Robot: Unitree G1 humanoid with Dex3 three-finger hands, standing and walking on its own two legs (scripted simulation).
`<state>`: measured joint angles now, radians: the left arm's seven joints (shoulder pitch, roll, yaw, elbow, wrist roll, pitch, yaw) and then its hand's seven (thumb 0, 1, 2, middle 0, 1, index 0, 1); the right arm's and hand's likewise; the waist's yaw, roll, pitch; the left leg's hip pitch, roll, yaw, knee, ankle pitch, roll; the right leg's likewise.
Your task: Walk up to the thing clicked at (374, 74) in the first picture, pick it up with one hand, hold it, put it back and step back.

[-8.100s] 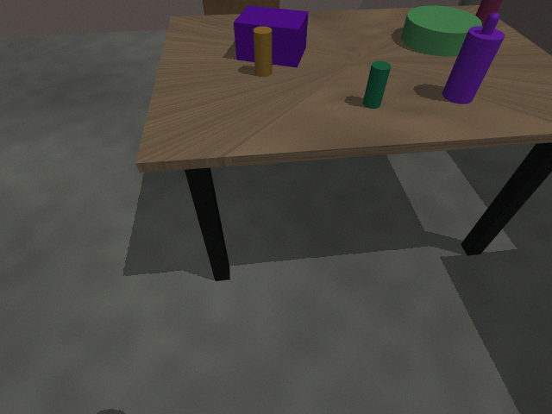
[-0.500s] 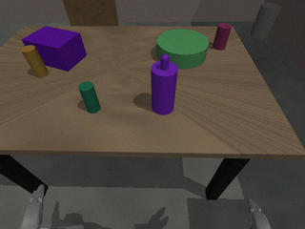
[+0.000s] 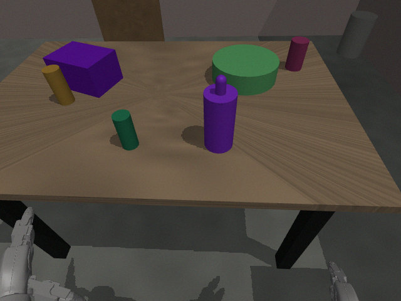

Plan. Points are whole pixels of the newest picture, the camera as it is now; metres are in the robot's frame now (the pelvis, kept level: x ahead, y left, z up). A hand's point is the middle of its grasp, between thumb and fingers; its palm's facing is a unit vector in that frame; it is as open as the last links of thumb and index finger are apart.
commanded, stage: rise first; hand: left
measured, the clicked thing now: (126, 130) +0.55 +0.25 +0.00
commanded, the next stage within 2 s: go down in 0.72 s
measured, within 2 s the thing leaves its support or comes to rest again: neither
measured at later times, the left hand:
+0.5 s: hand (35, 258) +0.17 +0.29 +0.07, palm faces +0.40 -0.81 -0.44, open 17.6 cm
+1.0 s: hand (26, 248) +0.18 +0.29 +0.09, palm faces +0.41 -0.81 -0.41, open 17.6 cm
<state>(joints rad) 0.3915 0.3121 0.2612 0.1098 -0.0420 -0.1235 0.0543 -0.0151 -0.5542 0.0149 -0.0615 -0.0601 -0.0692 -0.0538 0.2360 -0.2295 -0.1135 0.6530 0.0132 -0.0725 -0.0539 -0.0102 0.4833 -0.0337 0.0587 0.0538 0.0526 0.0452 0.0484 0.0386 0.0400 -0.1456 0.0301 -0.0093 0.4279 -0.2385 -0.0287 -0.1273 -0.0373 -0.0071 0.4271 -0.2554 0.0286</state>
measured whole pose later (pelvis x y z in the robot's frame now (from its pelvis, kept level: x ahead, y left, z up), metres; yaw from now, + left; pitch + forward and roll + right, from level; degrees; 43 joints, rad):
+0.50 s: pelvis -0.01 +0.00 +0.00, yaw +1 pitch -3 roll +0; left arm 0.40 0.34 0.33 0.03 -0.04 -0.22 0.04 -0.02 -0.59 0.04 -0.07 -0.06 -0.07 -0.06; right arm 0.23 -0.23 -0.13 0.67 0.01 -0.11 -0.05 -0.01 0.48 -0.05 0.06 0.05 0.05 0.05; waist 0.06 0.04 0.05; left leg -0.14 0.03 -0.02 0.42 -0.22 -0.03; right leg -0.13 -0.04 -0.02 0.43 -0.25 0.02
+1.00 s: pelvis -0.01 +0.00 +0.00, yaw +1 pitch -3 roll +0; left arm 0.36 0.33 0.39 0.01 -0.05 -0.31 -0.01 -0.02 -0.61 0.05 -0.07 -0.07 -0.08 -0.07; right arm 0.23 -0.22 -0.14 0.66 0.00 -0.11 -0.04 -0.01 0.49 -0.05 0.06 0.05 0.05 0.05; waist 0.05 0.04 0.03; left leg -0.19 0.02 -0.03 0.48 -0.25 -0.03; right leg -0.16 -0.04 -0.02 0.48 -0.27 0.03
